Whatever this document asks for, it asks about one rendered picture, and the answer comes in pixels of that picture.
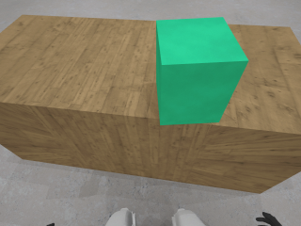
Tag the robot left thigh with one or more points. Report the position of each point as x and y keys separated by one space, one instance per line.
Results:
x=122 y=218

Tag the carton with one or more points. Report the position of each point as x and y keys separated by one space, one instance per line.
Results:
x=199 y=64

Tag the robot right thigh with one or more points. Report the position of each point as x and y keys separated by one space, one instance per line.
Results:
x=186 y=218

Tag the pedestal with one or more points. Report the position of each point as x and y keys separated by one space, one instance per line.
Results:
x=81 y=92

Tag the robot thigh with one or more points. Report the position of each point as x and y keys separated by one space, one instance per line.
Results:
x=186 y=218
x=122 y=218

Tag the robot right hand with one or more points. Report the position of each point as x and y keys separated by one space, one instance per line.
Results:
x=269 y=219

